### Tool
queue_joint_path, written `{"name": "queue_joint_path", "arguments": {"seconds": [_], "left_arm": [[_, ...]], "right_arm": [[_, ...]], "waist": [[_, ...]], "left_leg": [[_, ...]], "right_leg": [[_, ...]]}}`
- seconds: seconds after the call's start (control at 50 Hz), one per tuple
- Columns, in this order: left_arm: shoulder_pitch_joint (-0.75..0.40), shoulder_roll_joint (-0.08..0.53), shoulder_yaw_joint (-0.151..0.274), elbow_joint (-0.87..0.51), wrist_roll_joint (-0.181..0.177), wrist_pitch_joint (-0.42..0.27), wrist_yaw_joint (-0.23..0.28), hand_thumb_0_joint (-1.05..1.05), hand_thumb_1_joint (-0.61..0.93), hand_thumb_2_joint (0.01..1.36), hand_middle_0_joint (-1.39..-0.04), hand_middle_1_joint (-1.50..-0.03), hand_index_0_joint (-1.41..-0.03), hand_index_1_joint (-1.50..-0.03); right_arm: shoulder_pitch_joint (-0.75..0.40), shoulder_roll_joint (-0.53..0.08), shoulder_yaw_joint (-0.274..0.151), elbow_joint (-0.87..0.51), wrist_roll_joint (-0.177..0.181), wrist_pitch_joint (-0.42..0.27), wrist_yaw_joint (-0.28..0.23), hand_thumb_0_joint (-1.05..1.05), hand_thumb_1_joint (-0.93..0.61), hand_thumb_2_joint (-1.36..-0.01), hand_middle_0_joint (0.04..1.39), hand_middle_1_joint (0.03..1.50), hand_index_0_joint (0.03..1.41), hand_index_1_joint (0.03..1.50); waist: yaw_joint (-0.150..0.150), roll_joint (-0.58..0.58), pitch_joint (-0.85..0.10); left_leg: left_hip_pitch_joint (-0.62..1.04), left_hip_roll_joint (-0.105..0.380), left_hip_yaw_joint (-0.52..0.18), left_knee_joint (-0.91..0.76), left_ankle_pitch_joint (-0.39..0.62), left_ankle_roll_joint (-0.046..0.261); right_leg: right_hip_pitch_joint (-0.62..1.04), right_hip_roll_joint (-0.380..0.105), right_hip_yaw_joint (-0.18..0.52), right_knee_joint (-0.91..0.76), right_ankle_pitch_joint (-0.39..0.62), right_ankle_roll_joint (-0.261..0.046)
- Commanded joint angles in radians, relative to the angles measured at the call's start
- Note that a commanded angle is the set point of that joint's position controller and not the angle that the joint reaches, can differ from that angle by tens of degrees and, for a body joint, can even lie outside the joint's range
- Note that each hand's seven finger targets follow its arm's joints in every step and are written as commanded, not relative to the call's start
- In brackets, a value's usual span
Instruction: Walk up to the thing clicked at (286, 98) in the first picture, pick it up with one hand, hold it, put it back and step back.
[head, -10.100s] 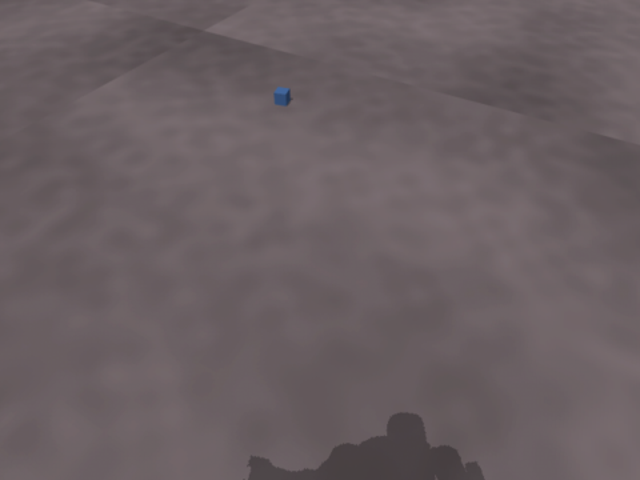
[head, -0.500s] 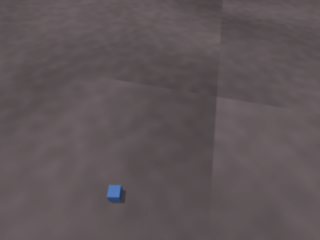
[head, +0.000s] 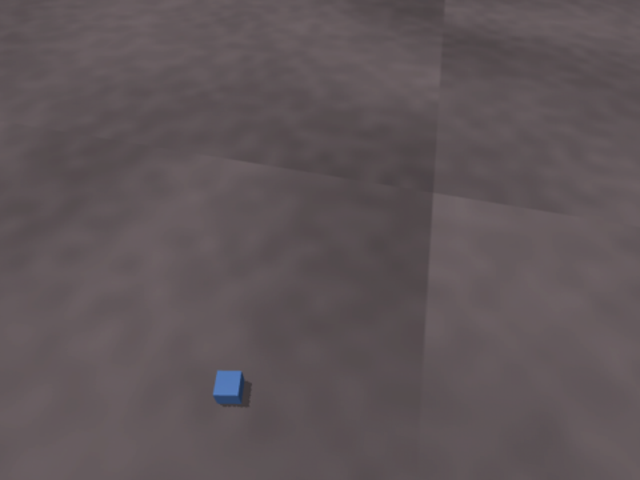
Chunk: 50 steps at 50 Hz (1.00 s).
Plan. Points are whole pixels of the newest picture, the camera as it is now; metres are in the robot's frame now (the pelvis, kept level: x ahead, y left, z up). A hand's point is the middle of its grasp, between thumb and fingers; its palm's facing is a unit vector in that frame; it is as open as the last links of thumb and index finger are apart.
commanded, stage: stand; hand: left
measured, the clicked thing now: (229, 387) +0.49 +0.28 -0.75
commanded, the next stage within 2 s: walk up in 0.54 s
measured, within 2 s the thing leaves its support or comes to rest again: neither
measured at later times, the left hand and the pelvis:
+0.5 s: hand out of the picture +0.07 +0.25 -0.16, palm faces -0.03 -0.94 -0.35, open 7.4 cm; pelvis +0.00 +0.00 +0.00, yaw +0 degrees
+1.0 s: hand out of the picture +0.10 +0.40 -0.18, palm faces -0.04 -0.92 -0.38, open 7.4 cm; pelvis +0.06 +0.11 -0.02, yaw -1 degrees
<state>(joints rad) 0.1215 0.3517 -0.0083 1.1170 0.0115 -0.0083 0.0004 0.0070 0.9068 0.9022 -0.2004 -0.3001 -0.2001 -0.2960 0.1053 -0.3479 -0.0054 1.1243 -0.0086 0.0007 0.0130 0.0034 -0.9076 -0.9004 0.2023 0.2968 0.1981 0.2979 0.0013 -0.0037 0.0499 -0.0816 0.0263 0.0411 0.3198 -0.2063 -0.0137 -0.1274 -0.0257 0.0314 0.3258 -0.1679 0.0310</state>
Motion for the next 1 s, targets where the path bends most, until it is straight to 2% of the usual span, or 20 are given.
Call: {"name": "queue_joint_path", "arguments": {"seconds": [0.0,0.5,0.52,0.54,0.56,0.58,0.6,0.64,0.72,0.76,0.78,0.8,0.82,0.84,0.86,0.88,0.9,0.92,0.94,0.98], "left_arm": [[-0.028,0.211,0.041,-0.053,0.0,-0.02,0.01,0.0,0.9,0.9,-0.2,-0.3,-0.2,-0.3],[-0.034,0.22,0.042,-0.06,0.0,-0.024,0.011,0.0,0.9,0.9,-0.2,-0.3,-0.2,-0.3],[0.089,0.315,0.1,-0.065,0.003,-0.039,0.019,0.0,0.9,0.9,-0.2,-0.3,-0.2,-0.3],[0.189,0.356,0.12,-0.039,0.013,-0.044,0.026,0.0,0.9,0.9,-0.2,-0.3,-0.2,-0.3],[0.217,0.399,0.146,-0.044,0.027,-0.048,0.035,0.0,0.9,0.9,-0.2,-0.3,-0.2,-0.3],[0.188,0.42,0.16,-0.072,0.031,-0.053,0.041,0.0,0.9,0.9,-0.2,-0.3,-0.2,-0.3],[0.138,0.402,0.16,-0.107,0.029,-0.061,0.044,0.0,0.9,0.9,-0.2,-0.3,-0.2,-0.3],[0.086,0.353,0.151,-0.147,0.026,-0.07,0.043,0.0,0.9,0.9,-0.2,-0.3,-0.2,-0.3],[0.052,0.338,0.145,-0.202,0.032,-0.067,0.027,0.0,0.9,0.9,-0.2,-0.3,-0.2,-0.3],[-0.028,0.315,0.129,-0.233,0.034,-0.055,0.016,0.0,0.9,0.9,-0.2,-0.3,-0.2,-0.3],[-0.06,0.289,0.117,-0.244,0.029,-0.044,0.011,0.0,0.9,0.9,-0.2,-0.3,-0.2,-0.3],[-0.037,0.228,0.095,-0.246,0.027,-0.031,0.009,0.0,0.9,0.9,-0.2,-0.3,-0.2,-0.3],[0.067,0.137,0.067,-0.238,0.018,-0.019,0.009,0.0,0.9,0.9,-0.2,-0.3,-0.2,-0.3],[0.131,0.142,0.063,-0.221,0.01,-0.004,0.019,0.0,0.9,0.9,-0.2,-0.3,-0.2,-0.3],[0.182,0.242,0.09,-0.188,0.0,0.006,0.024,0.0,0.9,0.9,-0.2,-0.3,-0.2,-0.3],[0.16,0.273,0.095,-0.178,-0.002,0.008,0.022,0.0,0.9,0.9,-0.2,-0.3,-0.2,-0.3],[0.168,0.283,0.097,-0.16,-0.004,0.011,0.02,0.0,0.9,0.9,-0.2,-0.3,-0.2,-0.3],[0.205,0.274,0.1,-0.139,-0.008,0.015,0.016,0.0,0.9,0.9,-0.2,-0.3,-0.2,-0.3],[0.217,0.271,0.1,-0.134,-0.009,0.016,0.012,0.0,0.9,0.9,-0.2,-0.3,-0.2,-0.3],[0.181,0.275,0.108,-0.152,0.002,0.025,0.007,0.0,0.9,0.9,-0.2,-0.3,-0.2,-0.3]], "right_arm": [[-0.032,-0.217,-0.043,-0.063,0.001,-0.025,-0.018,0.0,-0.9,-0.9,0.2,0.3,0.2,0.3],[-0.02,-0.214,-0.048,-0.063,-0.001,-0.022,-0.015,0.0,-0.9,-0.9,0.2,0.3,0.2,0.3],[-0.001,-0.301,-0.102,-0.129,-0.036,-0.001,0.013,0.0,-0.9,-0.9,0.2,0.3,0.2,0.3],[-0.033,-0.261,-0.102,-0.158,-0.043,0.012,0.025,0.0,-0.9,-0.9,0.2,0.3,0.2,0.3],[-0.038,-0.25,-0.105,-0.18,-0.056,0.024,0.035,0.0,-0.9,-0.9,0.2,0.3,0.2,0.3],[-0.033,-0.253,-0.111,-0.203,-0.063,0.033,0.043,0.0,-0.9,-0.9,0.2,0.3,0.2,0.3],[-0.004,-0.257,-0.116,-0.209,-0.056,0.033,0.052,0.0,-0.9,-0.9,0.2,0.3,0.2,0.3],[0.04,-0.242,-0.121,-0.225,-0.048,0.028,0.064,0.0,-0.9,-0.9,0.2,0.3,0.2,0.3],[0.071,-0.232,-0.131,-0.256,-0.042,0.024,0.073,0.0,-0.9,-0.9,0.2,0.3,0.2,0.3],[0.176,-0.222,-0.14,-0.225,-0.033,0.016,0.06,0.0,-0.9,-0.9,0.2,0.3,0.2,0.3],[0.258,-0.22,-0.146,-0.19,-0.028,0.01,0.047,0.0,-0.9,-0.9,0.2,0.3,0.2,0.3],[0.332,-0.234,-0.158,-0.154,-0.029,0.003,0.031,0.0,-0.9,-0.9,0.2,0.3,0.2,0.3],[0.376,-0.305,-0.168,-0.15,-0.04,-0.009,0.016,0.0,-0.9,-0.9,0.2,0.3,0.2,0.3],[0.278,-0.362,-0.163,-0.196,-0.045,-0.022,0.004,0.0,-0.9,-0.9,0.2,0.3,0.2,0.3],[0.147,-0.41,-0.165,-0.24,-0.032,-0.023,0.004,0.0,-0.9,-0.9,0.2,0.3,0.2,0.3],[0.086,-0.404,-0.16,-0.259,-0.025,-0.025,0.002,0.0,-0.9,-0.9,0.2,0.3,0.2,0.3],[0.056,-0.355,-0.146,-0.272,-0.026,-0.032,-0.003,0.0,-0.9,-0.9,0.2,0.3,0.2,0.3],[0.049,-0.321,-0.133,-0.28,-0.024,-0.041,-0.011,0.0,-0.9,-0.9,0.2,0.3,0.2,0.3],[0.076,-0.311,-0.129,-0.277,-0.019,-0.053,-0.018,0.0,-0.9,-0.9,0.2,0.3,0.2,0.3],[0.163,-0.326,-0.135,-0.245,-0.011,-0.065,-0.03,0.0,-0.9,-0.9,0.2,0.3,0.2,0.3]], "waist": [[-0.004,0.007,-0.075],[-0.008,0.0,-0.065],[0.027,0.06,-0.095],[0.067,-0.013,-0.042],[0.092,-0.101,0.006],[0.08,-0.081,0.052],[0.055,-0.073,0.076],[0.021,-0.097,0.064],[-0.001,-0.174,0.05],[-0.06,-0.193,0.027],[-0.109,-0.151,0.002],[-0.136,-0.018,-0.018],[-0.133,0.262,-0.035],[-0.067,0.288,-0.011],[-0.025,0.208,-0.01],[-0.011,0.188,0.051],[0.008,0.141,0.06],[0.023,0.144,0.043],[0.016,0.145,0.027],[-0.007,0.125,0.011]], "left_leg": [[0.019,0.116,-0.084,-0.045,0.158,0.03],[0.007,0.113,-0.09,-0.048,0.117,0.029],[-0.079,0.037,-0.018,0.097,-0.21,0.065],[-0.271,0.006,0.007,0.218,-0.351,0.059],[-0.43,-0.002,-0.024,0.448,-0.367,0.039],[-0.501,0.043,-0.116,0.551,-0.319,0.04],[-0.521,0.076,-0.142,0.583,-0.277,0.04],[-0.504,0.111,-0.164,0.568,-0.24,0.033],[-0.333,0.097,-0.098,0.455,-0.244,0.012],[-0.125,0.066,-0.038,0.32,-0.127,0.009],[0.014,0.029,0.004,0.234,-0.01,0.005],[0.122,0.004,0.0,0.17,0.025,-0.008],[0.074,0.151,-0.216,-0.013,-0.14,0.019],[-0.07,0.287,-0.512,-0.138,-0.351,0.065],[-0.216,0.357,-0.607,-0.18,-0.595,0.171],[-0.293,0.367,-0.607,-0.185,-0.604,0.215],[-0.255,0.333,-0.509,-0.141,-0.499,0.201],[-0.195,0.286,-0.411,-0.1,-0.392,0.165],[-0.124,0.262,-0.344,-0.059,-0.236,0.141],[-0.057,0.281,-0.303,0.014,0.135,0.165]], "right_leg": [[0.01,-0.102,0.061,-0.034,0.187,-0.04],[0.004,-0.102,0.062,-0.043,0.145,-0.044],[0.093,-0.088,0.091,-0.016,-0.201,-0.091],[0.149,-0.167,0.223,-0.088,-0.441,-0.14],[0.165,-0.289,0.412,-0.181,-0.584,-0.207],[0.1,-0.366,0.491,-0.207,-0.651,-0.249],[0.068,-0.371,0.475,-0.204,-0.609,-0.268],[0.067,-0.322,0.364,-0.17,-0.41,-0.258],[-0.066,-0.238,0.189,-0.104,-0.242,-0.225],[-0.223,-0.179,0.095,-0.008,-0.18,-0.177],[-0.307,-0.138,0.039,0.107,-0.161,-0.143],[-0.38,-0.058,-0.013,0.309,-0.185,-0.111],[-0.396,0.069,-0.052,0.571,-0.382,-0.083],[-0.416,0.115,0.072,0.675,-0.427,-0.07],[-0.31,0.056,0.136,0.701,-0.401,-0.082],[-0.293,0.033,0.136,0.752,-0.38,-0.081],[-0.316,0.012,0.151,0.762,-0.329,-0.074],[-0.332,0.006,0.161,0.728,-0.285,-0.069],[-0.353,0.004,0.159,0.686,-0.254,-0.071],[-0.355,0.016,0.157,0.667,-0.255,-0.05]]}}
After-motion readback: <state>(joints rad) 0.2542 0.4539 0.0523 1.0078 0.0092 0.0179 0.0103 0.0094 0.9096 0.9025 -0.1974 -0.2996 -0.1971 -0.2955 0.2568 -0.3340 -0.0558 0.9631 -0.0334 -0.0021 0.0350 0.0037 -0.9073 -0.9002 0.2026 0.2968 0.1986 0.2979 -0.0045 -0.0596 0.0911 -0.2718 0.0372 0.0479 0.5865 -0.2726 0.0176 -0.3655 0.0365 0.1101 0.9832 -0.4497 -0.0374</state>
